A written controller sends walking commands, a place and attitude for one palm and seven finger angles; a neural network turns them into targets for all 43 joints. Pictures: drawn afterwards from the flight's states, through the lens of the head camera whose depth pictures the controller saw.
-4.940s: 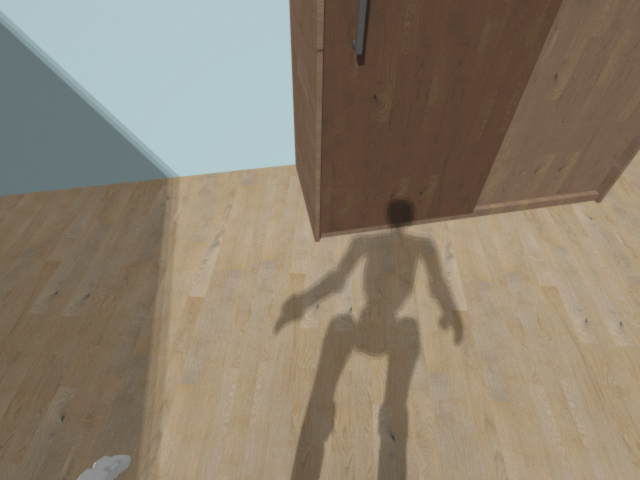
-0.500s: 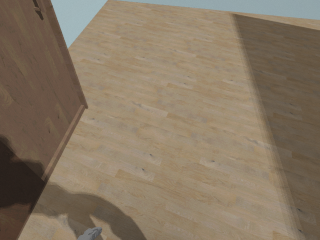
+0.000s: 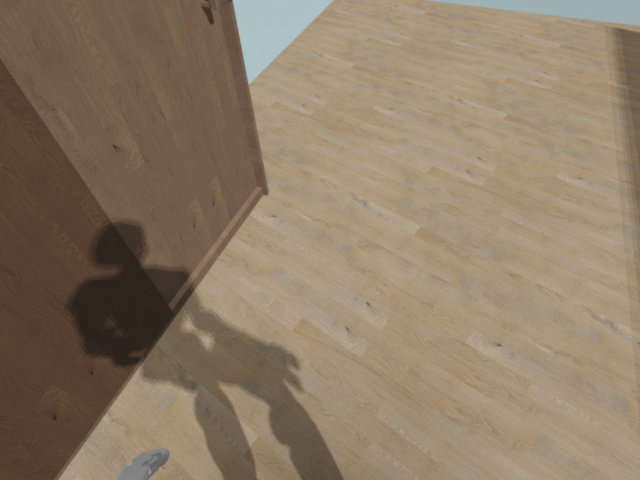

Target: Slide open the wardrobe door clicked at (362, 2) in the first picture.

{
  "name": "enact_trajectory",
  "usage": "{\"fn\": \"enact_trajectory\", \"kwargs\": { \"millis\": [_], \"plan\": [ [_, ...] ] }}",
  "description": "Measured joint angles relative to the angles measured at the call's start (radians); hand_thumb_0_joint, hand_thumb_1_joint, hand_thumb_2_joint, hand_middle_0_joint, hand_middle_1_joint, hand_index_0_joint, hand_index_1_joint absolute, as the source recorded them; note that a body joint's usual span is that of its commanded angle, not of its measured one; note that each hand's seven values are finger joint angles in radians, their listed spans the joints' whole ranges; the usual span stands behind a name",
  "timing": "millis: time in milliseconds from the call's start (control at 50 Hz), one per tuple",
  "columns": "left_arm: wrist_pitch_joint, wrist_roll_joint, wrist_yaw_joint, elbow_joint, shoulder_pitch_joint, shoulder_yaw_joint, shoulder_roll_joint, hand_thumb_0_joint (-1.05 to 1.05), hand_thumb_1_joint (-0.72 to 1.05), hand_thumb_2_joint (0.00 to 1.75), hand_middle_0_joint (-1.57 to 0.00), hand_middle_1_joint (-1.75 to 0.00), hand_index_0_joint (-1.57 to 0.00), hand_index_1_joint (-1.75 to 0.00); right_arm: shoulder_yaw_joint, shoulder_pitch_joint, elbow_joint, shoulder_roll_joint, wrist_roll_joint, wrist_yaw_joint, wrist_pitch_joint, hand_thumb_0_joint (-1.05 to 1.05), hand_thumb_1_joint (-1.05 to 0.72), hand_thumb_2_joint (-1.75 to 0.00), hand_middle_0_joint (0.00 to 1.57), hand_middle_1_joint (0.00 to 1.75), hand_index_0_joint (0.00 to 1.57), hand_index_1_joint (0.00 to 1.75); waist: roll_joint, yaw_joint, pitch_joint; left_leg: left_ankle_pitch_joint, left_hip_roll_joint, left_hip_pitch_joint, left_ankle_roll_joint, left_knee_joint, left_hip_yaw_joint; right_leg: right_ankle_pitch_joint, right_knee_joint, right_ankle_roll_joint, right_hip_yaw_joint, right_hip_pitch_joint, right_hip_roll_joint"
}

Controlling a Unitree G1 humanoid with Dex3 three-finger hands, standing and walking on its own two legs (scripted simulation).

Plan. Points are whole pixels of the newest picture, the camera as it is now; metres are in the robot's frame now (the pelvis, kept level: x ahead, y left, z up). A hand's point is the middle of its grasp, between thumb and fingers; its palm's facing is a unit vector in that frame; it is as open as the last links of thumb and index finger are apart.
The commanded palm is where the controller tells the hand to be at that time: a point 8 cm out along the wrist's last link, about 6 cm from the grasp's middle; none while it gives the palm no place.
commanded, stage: turn to face it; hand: left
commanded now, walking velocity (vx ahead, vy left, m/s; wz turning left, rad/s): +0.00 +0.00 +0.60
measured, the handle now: out of the picture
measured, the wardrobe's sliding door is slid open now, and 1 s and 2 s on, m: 0.00 0.00 0.00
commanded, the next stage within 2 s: take the last steps up to it in 1.88 s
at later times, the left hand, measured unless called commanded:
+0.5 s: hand out of the picture -0.08 +0.23 -0.18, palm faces +0.38 -0.89 -0.25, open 7.4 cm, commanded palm none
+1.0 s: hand out of the picture -0.01 +0.23 -0.13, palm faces +0.55 -0.78 -0.29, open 7.4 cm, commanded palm none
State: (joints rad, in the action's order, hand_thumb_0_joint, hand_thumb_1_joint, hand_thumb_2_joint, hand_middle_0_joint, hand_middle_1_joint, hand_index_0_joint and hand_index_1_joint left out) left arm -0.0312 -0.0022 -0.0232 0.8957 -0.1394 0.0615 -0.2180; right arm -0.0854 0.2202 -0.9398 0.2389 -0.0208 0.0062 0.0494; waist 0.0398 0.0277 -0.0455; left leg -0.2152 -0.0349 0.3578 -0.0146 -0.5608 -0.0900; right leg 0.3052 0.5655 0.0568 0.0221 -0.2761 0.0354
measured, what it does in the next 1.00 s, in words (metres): steps on the spot, turning left: left foot, then right foot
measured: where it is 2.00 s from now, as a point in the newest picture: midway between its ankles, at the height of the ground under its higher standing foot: outside the picture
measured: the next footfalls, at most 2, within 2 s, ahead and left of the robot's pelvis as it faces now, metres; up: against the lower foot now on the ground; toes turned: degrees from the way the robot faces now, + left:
left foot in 0.46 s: -0.04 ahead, +0.13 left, +0.00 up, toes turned +25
right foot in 0.96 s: +0.09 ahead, -0.09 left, +0.00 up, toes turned +33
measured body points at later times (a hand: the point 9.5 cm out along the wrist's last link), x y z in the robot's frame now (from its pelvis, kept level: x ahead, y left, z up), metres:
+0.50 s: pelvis -0.03 +0.02 -0.01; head +0.01 +0.05 +0.44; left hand -0.10 +0.28 -0.16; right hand +0.17 -0.19 -0.13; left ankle -0.07 +0.11 -0.73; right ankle -0.01 -0.12 -0.71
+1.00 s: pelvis -0.02 -0.02 +0.00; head +0.02 -0.02 +0.45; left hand -0.04 +0.27 -0.11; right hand +0.16 -0.21 -0.16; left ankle -0.08 +0.10 -0.71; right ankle +0.05 -0.11 -0.73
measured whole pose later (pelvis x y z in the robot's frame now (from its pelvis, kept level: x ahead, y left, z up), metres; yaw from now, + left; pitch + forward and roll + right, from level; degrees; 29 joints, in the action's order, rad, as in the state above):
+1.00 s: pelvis -0.02 -0.02 +0.00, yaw +36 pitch +0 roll +0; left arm -0.02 -0.01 -0.03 0.84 -0.10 0.03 -0.20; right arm -0.09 0.24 -0.94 0.25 -0.02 0.01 0.06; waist 0.06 0.05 -0.07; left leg -0.42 -0.07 0.38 -0.03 -0.76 -0.12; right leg 0.29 0.57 0.02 0.05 -0.27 0.03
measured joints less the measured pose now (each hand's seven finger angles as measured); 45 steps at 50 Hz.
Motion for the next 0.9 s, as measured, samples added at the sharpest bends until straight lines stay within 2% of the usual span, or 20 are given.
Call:
{"fn": "enact_trajectory", "kwargs": {
  "millis": [20,60,120,180,240,340,400,440,460,480,520,560,620,760,900],
  "plan": [
    [0.009,-0.006,-0.002,-0.003,0.000,-0.004,0.013,0.01,0.91,0.90,-0.20,-0.30,-0.20,-0.30,-0.007,-0.007,0.000,0.010,0.002,0.000,0.005,0.00,-0.90,-0.90,0.20,0.30,0.21,0.30,0.013,-0.004,-0.003,-0.077,-0.002,0.026,-0.010,-0.067,-0.008,-0.021,0.003,-0.027,0.014,0.000,-0.002],
    [0.013,-0.012,-0.002,-0.010,-0.014,-0.020,0.035,0.01,0.91,0.90,-0.20,-0.30,-0.20,-0.30,-0.019,-0.011,0.001,0.027,-0.001,0.002,0.018,0.01,-0.91,-0.90,0.20,0.30,0.21,0.30,0.025,-0.004,0.001,-0.205,-0.013,0.096,-0.019,-0.272,0.009,-0.002,0.019,-0.057,0.045,0.008,0.013],
    [0.007,-0.013,-0.003,-0.010,-0.048,-0.030,0.054,0.01,0.90,0.90,-0.20,-0.30,-0.20,-0.30,-0.029,-0.018,0.003,0.043,-0.007,0.013,0.031,0.01,-0.91,-0.90,0.20,0.30,0.20,0.30,0.019,-0.006,0.014,-0.190,0.004,0.167,-0.034,-0.529,0.061,-0.005,-0.020,-0.063,0.078,0.042,0.040],
    [0.009,-0.015,-0.003,-0.004,-0.069,-0.036,0.057,0.01,0.90,0.90,-0.20,-0.30,-0.20,-0.30,-0.030,-0.025,0.009,0.047,-0.007,0.021,0.030,0.01,-0.91,-0.90,0.19,0.30,0.20,0.30,0.004,-0.003,0.008,-0.135,0.040,0.183,-0.055,-0.627,0.087,-0.022,-0.053,-0.064,0.113,0.064,0.060],
    [0.012,-0.017,-0.002,-0.001,-0.083,-0.040,0.056,0.01,0.90,0.90,-0.20,-0.30,-0.20,-0.30,-0.027,-0.029,0.007,0.046,-0.005,0.025,0.034,0.00,-0.91,-0.90,0.19,0.30,0.20,0.30,-0.009,-0.008,-0.003,-0.131,0.069,0.158,-0.071,-0.593,0.099,-0.026,-0.066,-0.065,0.155,0.074,0.078],
    [0.014,-0.025,0.001,0.007,-0.105,-0.036,0.038,0.01,0.90,0.90,-0.20,-0.30,-0.21,-0.30,-0.014,-0.053,-0.002,0.038,-0.001,0.026,0.042,0.01,-0.91,-0.90,0.19,0.29,0.20,0.30,-0.034,-0.034,-0.027,-0.192,0.092,0.074,-0.075,-0.397,0.136,-0.014,-0.046,-0.053,0.216,0.063,0.111],
    [0.009,-0.028,0.003,0.016,-0.117,-0.025,0.014,0.01,0.90,0.90,-0.21,-0.30,-0.21,-0.30,-0.002,-0.076,0.007,0.026,0.005,0.025,0.032,0.01,-0.91,-0.90,0.19,0.29,0.20,0.30,-0.054,-0.053,-0.041,-0.214,0.088,0.009,-0.062,-0.249,0.171,0.003,-0.007,-0.036,0.246,0.044,0.137],
    [0.003,-0.025,0.004,0.025,-0.128,-0.016,-0.006,0.01,0.90,0.90,-0.21,-0.30,-0.21,-0.30,0.006,-0.085,0.021,0.019,0.006,0.025,0.017,0.01,-0.91,-0.90,0.19,0.29,0.20,0.30,-0.066,-0.057,-0.042,-0.148,0.080,-0.050,-0.050,-0.110,0.194,0.027,0.040,-0.018,0.268,0.026,0.158],
    [-0.001,-0.020,0.005,0.027,-0.138,-0.011,-0.016,0.01,0.90,0.90,-0.20,-0.30,-0.21,-0.30,0.010,-0.086,0.030,0.020,0.006,0.027,0.006,0.01,-0.91,-0.90,0.19,0.30,0.20,0.30,-0.068,-0.057,-0.036,-0.099,0.076,-0.080,-0.022,-0.039,0.197,0.047,0.085,-0.008,0.274,0.006,0.169],
    [-0.011,-0.016,0.006,0.035,-0.135,-0.004,-0.032,0.01,0.90,0.90,-0.20,-0.30,-0.20,-0.30,0.011,-0.093,0.033,0.010,0.006,0.025,-0.006,0.01,-0.91,-0.90,0.19,0.30,0.20,0.30,-0.087,-0.058,-0.040,-0.107,0.060,-0.071,0.011,-0.049,0.197,0.115,0.161,0.008,0.240,-0.027,0.178],
    [-0.036,-0.015,0.002,0.050,-0.125,0.006,-0.056,0.01,0.90,0.90,-0.20,-0.30,-0.20,-0.30,0.022,-0.099,0.038,-0.008,0.007,0.021,-0.022,0.01,-0.91,-0.90,0.19,0.30,0.20,0.30,-0.106,-0.063,-0.047,-0.133,0.047,-0.064,0.046,-0.073,0.189,0.222,0.342,0.022,0.143,-0.100,0.147],
    [-0.049,-0.015,0.000,0.060,-0.111,0.013,-0.065,0.01,0.91,0.90,-0.20,-0.30,-0.20,-0.30,0.029,-0.091,0.041,-0.019,0.005,0.011,-0.030,0.00,-0.91,-0.90,0.20,0.30,0.20,0.30,-0.099,-0.057,-0.041,-0.125,0.045,-0.076,0.055,-0.048,0.169,0.219,0.479,0.031,0.092,-0.157,0.113],
    [-0.043,-0.012,0.006,0.052,-0.081,0.016,-0.066,0.01,0.91,0.90,-0.20,-0.30,-0.20,-0.30,0.036,-0.075,0.035,-0.027,0.003,-0.001,-0.032,0.00,-0.91,-0.90,0.20,0.30,0.21,0.30,-0.081,-0.046,-0.035,-0.082,0.035,-0.102,0.058,0.017,0.132,0.152,0.561,0.043,0.046,-0.207,0.085],
    [-0.029,-0.007,0.005,0.005,-0.007,0.007,-0.047,0.01,0.91,0.90,-0.20,-0.30,-0.20,-0.30,0.036,-0.033,0.015,-0.035,0.000,-0.002,-0.025,0.00,-0.90,-0.90,0.20,0.30,0.21,0.30,-0.060,-0.022,-0.022,-0.027,0.002,-0.129,0.060,0.090,0.061,0.102,0.459,0.058,-0.014,-0.201,0.058],
    [-0.017,0.001,0.001,-0.036,0.055,-0.010,-0.012,0.01,0.91,0.90,-0.20,-0.30,-0.20,-0.30,0.019,0.007,0.003,-0.022,-0.005,0.000,-0.008,0.00,-0.90,-0.90,0.20,0.30,0.21,0.30,-0.025,0.016,-0.021,-0.023,-0.022,-0.089,0.032,0.053,-0.021,0.104,0.186,0.042,-0.024,-0.088,0.005]
  ]
}}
